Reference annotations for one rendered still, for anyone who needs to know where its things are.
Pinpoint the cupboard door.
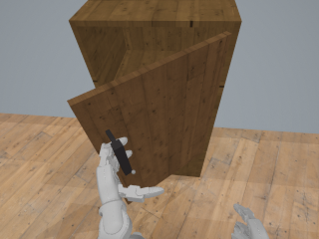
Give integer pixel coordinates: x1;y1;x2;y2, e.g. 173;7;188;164
67;31;232;205

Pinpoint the robot left forearm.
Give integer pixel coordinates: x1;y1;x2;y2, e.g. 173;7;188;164
98;199;133;239

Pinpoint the handle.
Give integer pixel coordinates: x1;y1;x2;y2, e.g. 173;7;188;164
106;129;132;176

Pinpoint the right robot hand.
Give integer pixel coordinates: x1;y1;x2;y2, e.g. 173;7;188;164
231;203;269;239

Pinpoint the robot left shin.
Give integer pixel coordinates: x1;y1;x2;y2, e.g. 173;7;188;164
133;232;143;236

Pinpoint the left robot hand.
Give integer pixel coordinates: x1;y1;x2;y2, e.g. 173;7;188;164
96;136;164;205

